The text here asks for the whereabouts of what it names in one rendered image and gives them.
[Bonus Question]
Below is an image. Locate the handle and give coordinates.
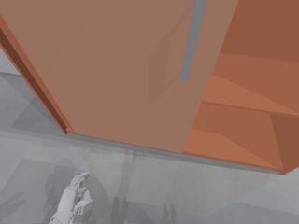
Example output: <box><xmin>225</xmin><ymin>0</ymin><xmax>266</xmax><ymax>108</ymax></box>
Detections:
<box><xmin>180</xmin><ymin>0</ymin><xmax>206</xmax><ymax>83</ymax></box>

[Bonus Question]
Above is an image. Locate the left robot hand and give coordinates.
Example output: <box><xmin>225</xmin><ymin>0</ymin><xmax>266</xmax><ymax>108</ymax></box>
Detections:
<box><xmin>57</xmin><ymin>172</ymin><xmax>93</xmax><ymax>218</ymax></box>

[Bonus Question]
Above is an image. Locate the robot left forearm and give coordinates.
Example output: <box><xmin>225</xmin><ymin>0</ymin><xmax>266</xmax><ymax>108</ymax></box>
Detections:
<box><xmin>49</xmin><ymin>210</ymin><xmax>75</xmax><ymax>224</ymax></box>

